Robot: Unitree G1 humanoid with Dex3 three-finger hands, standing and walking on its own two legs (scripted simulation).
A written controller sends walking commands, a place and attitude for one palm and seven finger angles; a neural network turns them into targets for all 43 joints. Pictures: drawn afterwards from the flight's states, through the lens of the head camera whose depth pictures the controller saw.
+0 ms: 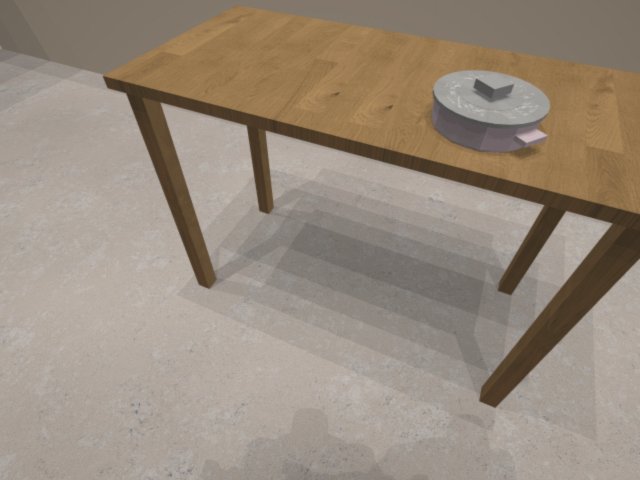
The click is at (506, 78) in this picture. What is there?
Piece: lid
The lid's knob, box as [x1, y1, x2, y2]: [473, 73, 513, 98]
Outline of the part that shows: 513,83 495,73 476,78 473,87 491,98 509,93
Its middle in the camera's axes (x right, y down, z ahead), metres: +0.32 -0.28 +0.71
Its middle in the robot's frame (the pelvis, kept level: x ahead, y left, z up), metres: +0.75 -0.28 +0.15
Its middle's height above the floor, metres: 0.93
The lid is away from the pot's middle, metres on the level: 0.00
